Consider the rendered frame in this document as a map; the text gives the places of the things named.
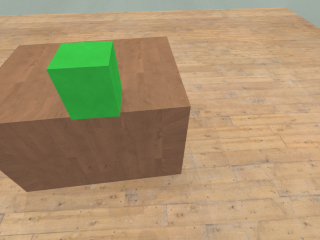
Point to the carton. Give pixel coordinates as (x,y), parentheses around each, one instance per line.
(86,77)

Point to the pedestal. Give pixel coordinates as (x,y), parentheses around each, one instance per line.
(41,148)

